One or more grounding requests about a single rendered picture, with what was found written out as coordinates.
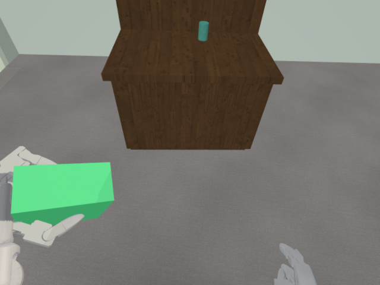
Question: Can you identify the right robot hand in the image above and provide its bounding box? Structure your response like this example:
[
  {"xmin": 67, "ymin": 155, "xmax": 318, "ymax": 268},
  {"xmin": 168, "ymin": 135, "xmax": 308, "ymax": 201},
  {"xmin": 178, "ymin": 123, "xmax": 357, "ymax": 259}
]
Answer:
[{"xmin": 274, "ymin": 243, "xmax": 318, "ymax": 285}]

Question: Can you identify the left robot forearm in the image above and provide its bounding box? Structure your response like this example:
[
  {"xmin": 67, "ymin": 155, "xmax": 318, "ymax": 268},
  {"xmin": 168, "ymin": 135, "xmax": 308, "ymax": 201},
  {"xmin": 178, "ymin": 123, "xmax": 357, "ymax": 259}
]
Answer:
[{"xmin": 0, "ymin": 243, "xmax": 24, "ymax": 285}]

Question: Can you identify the sponge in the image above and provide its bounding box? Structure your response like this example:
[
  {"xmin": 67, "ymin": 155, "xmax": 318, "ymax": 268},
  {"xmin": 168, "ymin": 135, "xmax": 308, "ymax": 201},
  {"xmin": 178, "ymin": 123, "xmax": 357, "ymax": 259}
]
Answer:
[{"xmin": 11, "ymin": 162, "xmax": 114, "ymax": 225}]

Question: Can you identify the left robot hand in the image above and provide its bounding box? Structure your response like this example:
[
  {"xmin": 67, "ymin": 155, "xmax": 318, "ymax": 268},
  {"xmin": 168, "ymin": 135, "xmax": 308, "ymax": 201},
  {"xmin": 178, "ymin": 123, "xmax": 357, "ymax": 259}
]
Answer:
[{"xmin": 0, "ymin": 146, "xmax": 84, "ymax": 248}]

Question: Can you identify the table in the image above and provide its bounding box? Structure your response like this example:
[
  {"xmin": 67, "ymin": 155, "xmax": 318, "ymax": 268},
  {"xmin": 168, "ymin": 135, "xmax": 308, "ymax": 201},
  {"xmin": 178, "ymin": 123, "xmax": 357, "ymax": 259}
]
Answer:
[{"xmin": 101, "ymin": 0, "xmax": 284, "ymax": 150}]

